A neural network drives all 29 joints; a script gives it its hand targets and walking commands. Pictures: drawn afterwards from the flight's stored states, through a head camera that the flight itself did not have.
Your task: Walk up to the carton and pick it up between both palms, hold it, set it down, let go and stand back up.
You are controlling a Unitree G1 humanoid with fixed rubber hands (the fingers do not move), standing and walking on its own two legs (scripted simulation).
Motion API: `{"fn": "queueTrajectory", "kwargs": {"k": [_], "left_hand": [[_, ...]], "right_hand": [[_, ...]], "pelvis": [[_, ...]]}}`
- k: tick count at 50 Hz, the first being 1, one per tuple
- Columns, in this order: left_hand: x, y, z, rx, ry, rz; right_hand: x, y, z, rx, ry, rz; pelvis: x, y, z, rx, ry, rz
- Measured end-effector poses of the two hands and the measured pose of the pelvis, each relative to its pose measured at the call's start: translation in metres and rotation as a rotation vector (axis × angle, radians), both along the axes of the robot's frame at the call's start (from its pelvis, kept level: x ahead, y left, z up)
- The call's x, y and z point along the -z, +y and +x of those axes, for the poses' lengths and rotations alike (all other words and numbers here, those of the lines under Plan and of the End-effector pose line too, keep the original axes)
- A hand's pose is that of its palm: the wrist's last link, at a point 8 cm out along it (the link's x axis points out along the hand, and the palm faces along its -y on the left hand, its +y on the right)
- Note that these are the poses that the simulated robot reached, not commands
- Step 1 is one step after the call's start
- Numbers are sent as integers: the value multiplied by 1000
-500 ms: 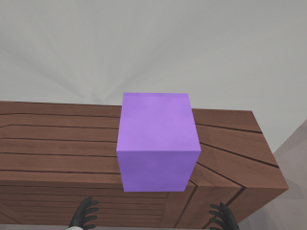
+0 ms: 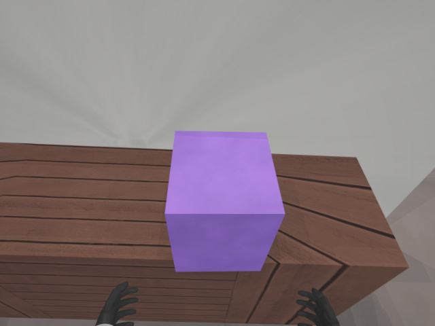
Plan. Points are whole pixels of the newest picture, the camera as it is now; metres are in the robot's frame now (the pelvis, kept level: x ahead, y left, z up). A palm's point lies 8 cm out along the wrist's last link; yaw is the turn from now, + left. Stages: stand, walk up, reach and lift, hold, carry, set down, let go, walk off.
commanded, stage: let go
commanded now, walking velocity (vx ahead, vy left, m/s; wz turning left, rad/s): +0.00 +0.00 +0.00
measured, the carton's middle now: (219, 203) +0.39 -0.02 -0.03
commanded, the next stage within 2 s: stand in 0.12 s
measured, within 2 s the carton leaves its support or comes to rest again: neither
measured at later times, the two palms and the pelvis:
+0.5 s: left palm out of the picture +0.15 +0.23 -0.11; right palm out of the picture +0.09 -0.24 -0.11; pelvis +0.02 +0.00 +0.00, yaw +0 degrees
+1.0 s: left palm out of the picture +0.13 +0.24 -0.12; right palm out of the picture +0.10 -0.24 -0.11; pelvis +0.02 +0.00 +0.00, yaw +0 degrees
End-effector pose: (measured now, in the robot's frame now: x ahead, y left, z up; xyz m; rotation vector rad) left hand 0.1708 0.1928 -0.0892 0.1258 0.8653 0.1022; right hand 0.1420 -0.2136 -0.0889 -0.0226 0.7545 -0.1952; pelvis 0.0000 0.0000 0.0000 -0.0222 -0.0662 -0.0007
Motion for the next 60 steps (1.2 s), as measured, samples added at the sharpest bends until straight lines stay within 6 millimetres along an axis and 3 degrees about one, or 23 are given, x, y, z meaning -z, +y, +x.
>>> {"fn": "queueTrajectory", "kwargs": {"k": [9,22,45,60], "left_hand": [[1,3,-1,11,-21,1],[23,36,-22,11,105,53],[30,44,-35,-5,155,63],[32,45,-52,-14,181,67]], "right_hand": [[2,-1,-3,4,25,1],[19,-29,-46,37,256,-39],[19,-30,-40,42,237,-40],[25,-31,-60,53,270,-33]], "pelvis": [[0,-1,0,0,0,1],[0,-3,14,0,20,3],[0,-2,20,0,27,2],[0,-3,11,0,15,4]]}}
